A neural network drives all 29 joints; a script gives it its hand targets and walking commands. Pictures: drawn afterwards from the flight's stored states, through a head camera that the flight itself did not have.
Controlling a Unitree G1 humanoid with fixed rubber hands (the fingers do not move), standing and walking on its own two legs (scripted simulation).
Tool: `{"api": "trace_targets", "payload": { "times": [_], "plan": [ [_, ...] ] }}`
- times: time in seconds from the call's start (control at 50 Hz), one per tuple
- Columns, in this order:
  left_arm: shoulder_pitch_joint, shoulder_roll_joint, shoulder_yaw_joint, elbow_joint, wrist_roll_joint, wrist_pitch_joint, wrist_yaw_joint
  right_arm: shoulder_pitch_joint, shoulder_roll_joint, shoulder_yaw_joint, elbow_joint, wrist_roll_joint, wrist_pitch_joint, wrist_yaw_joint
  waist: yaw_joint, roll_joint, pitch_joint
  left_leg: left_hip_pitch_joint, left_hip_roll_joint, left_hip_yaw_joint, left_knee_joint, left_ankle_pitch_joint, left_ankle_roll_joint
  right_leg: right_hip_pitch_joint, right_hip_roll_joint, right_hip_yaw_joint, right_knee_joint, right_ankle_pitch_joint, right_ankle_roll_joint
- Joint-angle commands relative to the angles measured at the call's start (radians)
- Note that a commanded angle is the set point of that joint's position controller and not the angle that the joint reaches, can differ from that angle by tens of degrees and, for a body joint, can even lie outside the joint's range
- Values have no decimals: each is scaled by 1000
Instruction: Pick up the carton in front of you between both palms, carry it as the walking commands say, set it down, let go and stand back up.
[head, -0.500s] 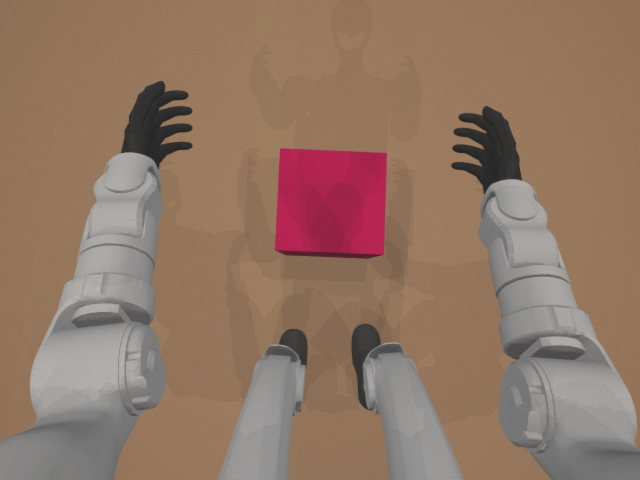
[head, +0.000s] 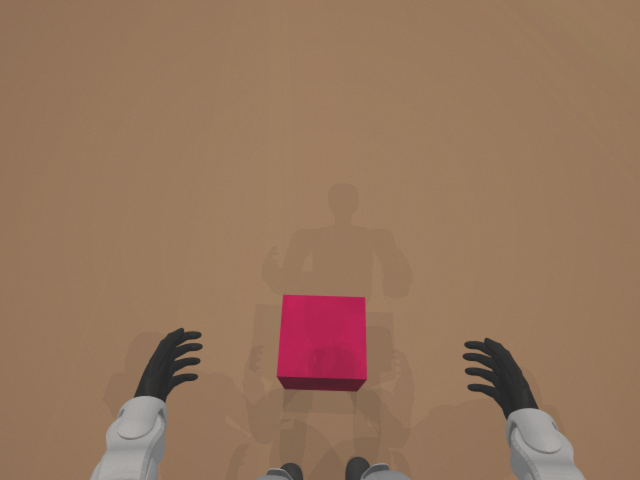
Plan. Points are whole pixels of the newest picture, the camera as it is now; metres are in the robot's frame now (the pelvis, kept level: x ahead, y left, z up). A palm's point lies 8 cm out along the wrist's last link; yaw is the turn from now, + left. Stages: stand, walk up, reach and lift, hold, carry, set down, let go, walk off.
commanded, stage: let go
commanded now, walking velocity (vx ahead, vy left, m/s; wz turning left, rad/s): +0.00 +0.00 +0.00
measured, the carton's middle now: (322, 346) +0.41 +0.01 -0.63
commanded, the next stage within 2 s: stand in 0.64 s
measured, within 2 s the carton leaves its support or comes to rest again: neither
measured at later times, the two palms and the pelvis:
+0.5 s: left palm (126, 461) +0.16 +0.23 -0.05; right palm (542, 451) +0.17 -0.23 -0.05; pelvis +0.01 +0.00 +0.02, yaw +0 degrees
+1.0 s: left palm out of the picture +0.14 +0.30 -0.07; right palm (575, 449) +0.17 -0.27 -0.07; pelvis +0.03 +0.01 +0.01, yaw +1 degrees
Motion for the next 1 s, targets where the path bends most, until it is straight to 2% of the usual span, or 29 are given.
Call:
{"api": "trace_targets", "payload": {
  "times": [0.0, 0.04, 0.06, 0.08, 0.12, 0.14, 0.16, 0.18, 0.2, 0.26, 0.3, 0.32, 0.34, 0.38, 0.42, 0.48, 0.5, 0.56, 0.58, 0.6, 0.62, 0.64, 0.66, 0.72, 0.8, 0.82, 0.86, 0.94, 0.98],
  "plan": [
    [106, 106, 20, -98, 12, -10, 1, 91, -108, -37, -96, 7, -18, 5, 16, 40, -327, 294, 40, 2, -81, 296, -34, 371, -69, 27, -82, 341, 38],
    [107, 88, -34, -185, -22, -7, -17, 132, -101, 6, -147, 3, -3, 13, -19, 13, -276, 356, 44, 0, -126, 235, -24, 464, -60, 10, -102, 309, 43],
    [156, 120, -3, -193, 12, 5, -15, 145, -96, 24, -140, 14, 1, 18, 32, 46, -209, 370, 40, 8, -152, 251, -30, 500, -71, 22, -137, 284, 46],
    [167, 67, -36, -186, -22, 11, -11, 152, -142, -23, -169, -15, 3, 19, 2, -30, -169, 388, 42, 8, -164, 235, -24, 487, -65, 9, -159, 272, 39],
    [209, 37, -67, -176, -10, 31, -5, 165, -105, 27, -140, 14, 18, 29, -1, 88, -62, 453, 55, -14, -197, 211, -33, 440, -55, -12, -180, 190, 31],
    [221, 68, -63, -175, -12, 44, -5, 183, -88, 28, -154, 19, 20, 33, 26, 74, -47, 385, 43, 10, -198, 237, -45, 488, -61, -4, -200, 248, 25],
    [236, 104, -40, -222, -4, 49, -8, 171, -155, -16, -161, 2, 37, 36, 9, 27, -42, 442, 57, -7, -228, 167, -36, 485, -53, -18, -199, 168, 37],
    [238, 123, -27, -193, -2, 64, -7, 140, -117, 32, -186, 19, 51, 42, 57, 31, 13, 388, 50, 2, -226, 140, -32, 531, -58, 3, -213, 145, 35],
    [228, 102, -60, -204, -14, 71, -22, 199, -107, 29, -153, 4, 66, 40, 23, -12, 45, 408, 54, 7, -225, 169, -26, 532, -64, -3, -221, 191, 39],
    [250, 110, -37, -218, 6, 103, -26, 155, -147, 11, -182, 9, 93, 45, 38, 61, 70, 446, 52, 9, -240, 104, -33, 555, -60, -8, -212, 107, 34],
    [244, 129, -51, -273, -15, 117, -31, 208, -143, 0, -179, -1, 105, 46, 25, -20, 82, 483, 55, -10, -227, 152, -24, 535, -52, -13, -203, 135, 34],
    [225, 91, -68, -231, -13, 122, -34, 197, -160, -1, -185, -9, 108, 42, 2, 28, 85, 496, 49, 11, -204, 147, -30, 546, -57, -5, -210, 138, 22],
    [212, 103, -89, -258, -28, 117, -37, 223, -143, -10, -178, -14, 115, 32, -32, -33, 93, 518, 44, 16, -207, 132, -23, 521, -55, -3, -203, 190, 39],
    [220, 98, -60, -228, -12, 137, -37, 187, -97, 46, -186, -2, 121, 33, 43, 10, 63, 470, 39, 30, -211, 138, -25, 584, -63, -3, -224, 152, 31],
    [242, 124, -43, -236, -1, 146, -31, 207, -138, 20, -207, -19, 132, 28, 20, -52, 142, 469, 38, 15, -210, 89, -24, 560, -73, 2, -214, 107, 29],
    [227, 96, -66, -260, -3, 151, -27, 171, -115, 15, -214, -8, 141, 43, 43, 34, 99, 462, 41, 20, -214, 100, -26, 587, -55, -2, -206, 94, 21],
    [219, 134, -45, -229, 6, 160, -15, 237, -116, 26, -170, 4, 152, 43, 3, 37, 169, 488, 49, 16, -214, 81, -26, 528, -66, -4, -208, 99, 32],
    [269, 109, -51, -245, 5, 166, -23, 214, -118, 28, -197, 8, 154, 47, 46, 74, 91, 497, 41, 24, -198, 161, -35, 600, -53, -10, -189, 153, 32],
    [306, 109, -74, -156, -32, 138, 0, 159, -130, 10, -226, -18, 198, 19, 10, -26, 64, 571, 58, -10, -175, 254, -19, 549, -22, -32, -159, 143, 41],
    [313, 79, -66, -162, -20, 126, 14, 151, -133, 26, -223, -8, 205, 9, 46, 38, 81, 538, 58, -12, -170, 269, -23, 502, -26, -24, -160, 103, 37],
    [241, 109, -53, -216, -28, 114, 15, 145, -153, -6, -234, -12, 207, 0, 6, 15, 63, 515, 55, -11, -153, 281, -28, 525, -29, -9, -149, 177, 36],
    [256, 227, -31, -91, 20, 91, 49, 156, -244, -7, -84, -29, 127, -44, 43, 70, 52, 346, 83, -61, -150, 115, -24, 511, -108, 41, -169, 121, 42],
    [265, 269, -21, -80, 35, 70, 66, 152, -218, 0, -82, -37, 103, -52, 42, -17, 61, 386, 71, -72, -148, 16, -13, 431, -120, 79, -187, 14, 34],
    [221, 220, -30, -64, 36, 47, 67, 159, -214, -2, -23, -40, 42, -52, 24, 33, 93, 367, 106, -125, -170, -49, -3, 385, -107, 93, -186, -59, 15],
    [227, 229, -27, -7, 28, 25, 63, 146, -243, 2, 42, -27, 28, -54, 30, -14, -9, 421, 84, -96, -141, 114, -11, 447, -121, 101, -192, 102, 23],
    [199, 223, -40, 7, 28, 19, 66, 160, -250, -1, 72, -32, 22, -56, 4, 13, -28, 452, 103, -100, -154, 149, -17, 448, -119, 88, -180, 118, 33],
    [233, 224, -43, 48, 23, 14, 69, 132, -261, -5, 92, -35, 7, -56, 28, 77, -35, 463, 122, -118, -138, 220, -11, 473, -117, 78, -177, 207, 27],
    [241, 249, -40, 79, 7, 12, 70, 127, -293, -3, 142, -29, -1, -54, 42, -4, -70, 459, 118, -112, -136, 371, -6, 518, -128, 81, -151, 308, 17],
    [234, 270, -46, 111, 22, 12, 74, 168, -279, 13, 170, -29, 1, -56, 15, 55, -57, 491, 124, -108, -134, 380, -12, 515, -141, 89, -148, 317, 9]
  ]
}}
